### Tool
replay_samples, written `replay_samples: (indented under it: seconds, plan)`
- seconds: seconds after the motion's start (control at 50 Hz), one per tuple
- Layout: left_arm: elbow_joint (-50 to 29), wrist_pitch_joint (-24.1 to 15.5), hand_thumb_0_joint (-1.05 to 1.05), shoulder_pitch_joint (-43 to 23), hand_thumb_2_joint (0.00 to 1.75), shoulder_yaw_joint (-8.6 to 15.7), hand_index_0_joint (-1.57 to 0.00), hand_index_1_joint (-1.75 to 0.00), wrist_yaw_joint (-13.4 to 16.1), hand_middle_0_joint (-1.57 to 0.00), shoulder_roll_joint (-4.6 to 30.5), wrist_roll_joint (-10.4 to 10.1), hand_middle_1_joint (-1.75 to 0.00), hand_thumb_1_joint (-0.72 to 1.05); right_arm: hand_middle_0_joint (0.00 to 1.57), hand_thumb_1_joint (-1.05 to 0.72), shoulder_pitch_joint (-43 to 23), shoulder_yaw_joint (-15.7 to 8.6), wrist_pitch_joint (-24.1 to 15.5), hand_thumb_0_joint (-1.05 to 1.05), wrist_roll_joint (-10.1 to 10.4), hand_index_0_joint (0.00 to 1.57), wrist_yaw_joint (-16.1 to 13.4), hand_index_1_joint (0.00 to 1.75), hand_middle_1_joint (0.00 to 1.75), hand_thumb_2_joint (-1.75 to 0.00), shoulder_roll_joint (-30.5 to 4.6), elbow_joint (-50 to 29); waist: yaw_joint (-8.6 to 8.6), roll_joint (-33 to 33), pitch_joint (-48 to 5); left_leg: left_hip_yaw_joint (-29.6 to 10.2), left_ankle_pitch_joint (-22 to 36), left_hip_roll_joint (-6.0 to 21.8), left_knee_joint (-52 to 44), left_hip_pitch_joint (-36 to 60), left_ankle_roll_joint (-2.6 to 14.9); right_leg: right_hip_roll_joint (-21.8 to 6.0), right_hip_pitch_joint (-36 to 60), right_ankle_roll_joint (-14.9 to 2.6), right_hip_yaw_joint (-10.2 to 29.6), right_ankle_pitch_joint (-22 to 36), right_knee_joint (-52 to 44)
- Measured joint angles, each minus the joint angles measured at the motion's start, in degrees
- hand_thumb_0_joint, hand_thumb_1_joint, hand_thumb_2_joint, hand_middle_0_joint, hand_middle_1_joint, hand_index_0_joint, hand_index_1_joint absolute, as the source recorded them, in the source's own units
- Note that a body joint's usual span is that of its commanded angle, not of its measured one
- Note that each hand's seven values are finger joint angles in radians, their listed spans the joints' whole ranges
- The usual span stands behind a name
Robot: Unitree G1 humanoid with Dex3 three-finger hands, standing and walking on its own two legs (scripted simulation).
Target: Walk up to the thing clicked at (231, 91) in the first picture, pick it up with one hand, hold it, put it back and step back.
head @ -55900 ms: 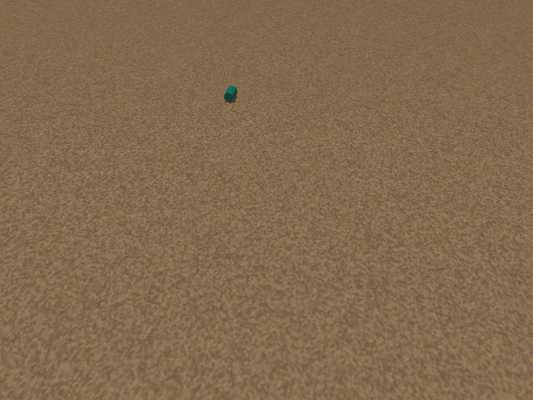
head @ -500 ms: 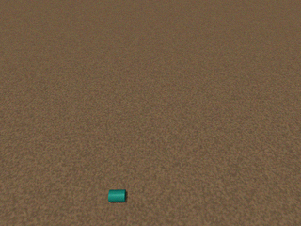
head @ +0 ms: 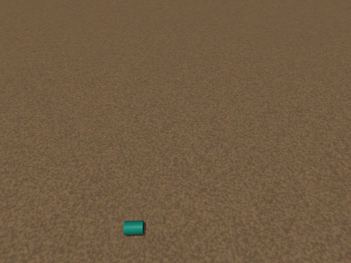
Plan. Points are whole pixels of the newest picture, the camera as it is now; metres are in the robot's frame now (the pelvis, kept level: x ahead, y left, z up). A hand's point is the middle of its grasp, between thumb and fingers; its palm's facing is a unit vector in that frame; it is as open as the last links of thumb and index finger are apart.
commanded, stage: stand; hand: left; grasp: from above
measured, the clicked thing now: (134, 227) +0.47 +0.24 -0.75
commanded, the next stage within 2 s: step back in 1.08 s
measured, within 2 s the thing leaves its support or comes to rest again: neither
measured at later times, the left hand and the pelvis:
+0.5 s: hand out of the picture +0.09 +0.24 -0.16, palm faces +0.02 -0.94 -0.33, open 7.4 cm; pelvis +0.01 +0.00 +0.00, yaw +0 degrees
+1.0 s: hand out of the picture +0.08 +0.24 -0.16, palm faces +0.00 -0.94 -0.34, open 7.4 cm; pelvis +0.01 +0.00 +0.00, yaw +0 degrees
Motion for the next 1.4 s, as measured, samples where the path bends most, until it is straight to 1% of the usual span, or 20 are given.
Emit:
replay_samples:
  seconds: [0.56, 0.98, 1.08, 1.1, 1.16, 1.2, 1.22, 1.26, 1.28, 1.3, 1.32, 1.36, 1.38, 1.4]
  plan:
    - [-0.7, -0.1, 0.0, -1.6, 0.9, -0.1, -0.2, -0.3, -0.3, -0.21, 0.8, -0.3, -0.3, 0.91, 0.21, -0.9, -1.9, 0.3, -0.2, 0.0, 0.2, 0.2, 0.0, 0.3, 0.3, -0.9, -1.1, -0.1, -0.15, -0.3, -0.6, 0.3, -0.4, 0.0, -1.1, 0.9, -0.08, 0.0, 0.5, -0.01, 0.2, -0.6, -0.5]
    - [-0.8, -0.4, 0.0, -0.4, 0.9, -0.4, -0.2, -0.3, -0.6, -0.21, 1.5, -0.3, -0.3, 0.91, 0.21, -0.9, -1.1, 0.3, 0.0, 0.0, 0.2, 0.2, 0.6, 0.3, 0.3, -0.9, -1.2, 0.1, -0.35, -0.4, -0.2, 0.3, -0.1, 0.4, -1.3, 0.4, -0.35, 0.4, 0.0, -0.32, 0.2, -0.2, -0.8]
    - [-1.0, -0.4, 0.0, -0.4, 0.9, -0.6, -0.2, -0.3, -0.7, -0.21, 1.5, -0.4, -0.3, 0.91, 0.21, -0.9, -1.1, 0.4, -0.1, 0.0, 0.3, 0.2, 0.6, 0.3, 0.3, -0.9, -1.3, 0.1, -0.39, -0.5, -0.4, 0.4, -0.1, 0.4, -1.4, 0.5, -0.38, 0.4, 0.1, -0.34, 0.3, -0.3, -0.7]
    - [-1.3, -0.3, 0.0, -0.4, 0.9, -0.3, -0.2, -0.3, -0.8, -0.21, 1.5, -0.6, -0.3, 0.91, 0.21, -0.9, -1.2, 0.4, 0.1, 0.0, 0.4, 0.2, 0.8, 0.3, 0.3, -0.9, -1.4, -0.1, -0.44, -0.4, -0.4, 0.3, -0.3, 0.5, -0.6, -0.1, -0.34, 0.4, -0.5, -0.36, 0.3, -0.4, -0.2]
    - [-3.4, 0.0, 0.0, -1.3, 0.9, 0.8, -0.21, -0.3, -0.5, -0.21, 1.9, -1.3, -0.3, 0.91, 0.21, -0.9, -2.7, -0.2, 0.9, 0.0, 1.0, 0.2, 1.0, 0.3, 0.3, -0.9, -2.2, -1.8, -0.67, 0.0, 1.5, 0.1, -1.9, 0.7, 4.3, -3.6, 0.0, 0.7, -3.1, -0.58, 0.2, -1.1, 2.8]
    - [-5.0, 0.3, 0.0, -2.1, 0.9, 1.3, -0.21, -0.3, -0.4, -0.21, 2.3, -1.3, -0.3, 0.9, 0.21, -0.9, -3.6, -0.6, 1.4, 0.0, 1.3, 0.2, 1.1, 0.3, 0.3, -0.9, -3.0, -3.2, -0.76, 0.2, 3.3, 0.0, -2.6, 0.5, 9.0, -6.7, 0.92, 0.7, -4.9, -0.66, 0.2, -1.4, 4.7]
    - [-5.8, 0.6, 0.0, -2.5, 0.9, 1.5, -0.21, -0.3, -0.3, -0.21, 2.5, -1.2, -0.3, 0.9, 0.21, -0.9, -3.9, -0.9, 1.6, 0.0, 1.3, 0.2, 1.1, 0.3, 0.3, -0.9, -3.4, -3.9, -0.71, 0.1, 4.0, 0.0, -4.6, 0.0, 12.2, -8.2, 1.36, 0.5, -5.9, -0.6, 0.5, -1.5, 5.7]
    - [-7.4, 1.1, 0.0, -3.0, 0.9, 1.8, -0.21, -0.3, -0.2, -0.21, 3.0, -0.5, -0.3, 0.9, 0.21, -0.9, -3.9, -1.5, 2.2, 0.0, 1.2, 0.2, 1.3, 0.3, 0.3, -0.9, -4.1, -5.3, -0.55, -0.6, 4.9, 0.1, -11.1, -1.8, 19.6, -10.9, 2.26, -0.4, -8.0, -0.32, 1.2, -1.9, 7.8]
    - [-8.2, 1.4, 0.0, -3.2, 0.9, 1.9, -0.21, -0.3, -0.2, -0.21, 3.4, -0.2, -0.3, 0.9, 0.21, -0.9, -3.7, -1.8, 2.5, 0.0, 1.2, 0.2, 1.4, 0.3, 0.3, -0.9, -4.4, -6.0, -0.6, -1.1, 5.0, 0.2, -13.4, -2.6, 22.2, -11.6, 2.68, -0.9, -9.1, -0.12, 1.6, -2.1, 8.8]
    - [-8.9, 1.6, 0.0, -3.4, 0.9, 1.9, -0.21, -0.3, -0.1, -0.21, 3.7, 0.0, -0.3, 0.9, 0.21, -0.9, -3.3, -2.0, 2.6, 0.0, 1.2, 0.2, 1.6, 0.3, 0.3, -0.9, -4.5, -6.6, -0.79, -1.5, 5.1, 0.4, -14.3, -3.1, 23.6, -11.9, 3.0, -1.4, -10.1, 0.17, 1.7, -2.3, 9.8]
    - [-9.6, 1.8, 0.0, -3.7, 0.9, 2.0, -0.21, -0.3, 0.0, -0.21, 4.2, 0.1, -0.3, 0.9, 0.2, -0.9, -2.7, -2.2, 2.6, 0.0, 1.3, 0.2, 1.6, 0.3, 0.3, -0.9, -4.7, -7.1, -1.05, -1.9, 5.1, 0.6, -13.8, -3.2, 23.4, -11.6, 3.19, -1.8, -11.2, 0.58, 1.8, -2.6, 10.9]
    - [-11.1, 2.4, 0.0, -4.5, 0.9, 1.9, -0.21, -0.3, 0.1, -0.21, 5.0, 0.0, -0.3, 0.9, 0.2, -0.9, -1.3, -2.4, 2.2, 0.0, 1.0, 0.2, 1.6, 0.3, 0.3, -0.9, -5.1, -8.0, -1.68, -1.9, 4.8, 0.7, -8.1, -2.5, 17.8, -9.4, 3.26, -2.0, -13.7, 1.47, 1.4, -3.6, 13.9]
    - [-11.8, 2.7, 0.0, -5.2, 0.9, 1.9, -0.21, -0.3, 0.2, -0.21, 5.5, -0.2, -0.3, 0.9, 0.2, -0.9, -0.9, -2.7, 2.0, 0.0, 0.6, 0.2, 1.3, 0.3, 0.3, -0.9, -5.0, -8.0, -1.73, -2.6, 5.2, 0.8, -10.7, -3.0, 16.8, -9.1, 3.53, -2.3, -15.3, 0.81, 2.0, -4.2, 16.3]
    - [-12.4, 3.0, 0.0, -6.2, 0.9, 2.1, -0.21, -0.3, 0.4, -0.21, 6.0, -0.5, -0.3, 0.9, 0.2, -0.9, -0.9, -2.9, 1.9, 0.0, 0.2, 0.2, 1.2, 0.3, 0.3, -0.9, -4.3, -8.0, -1.44, -3.7, 6.3, 1.3, -11.4, -3.5, 17.2, -9.2, 3.93, -1.6, -16.7, -0.18, 4.6, -8.3, 19.7]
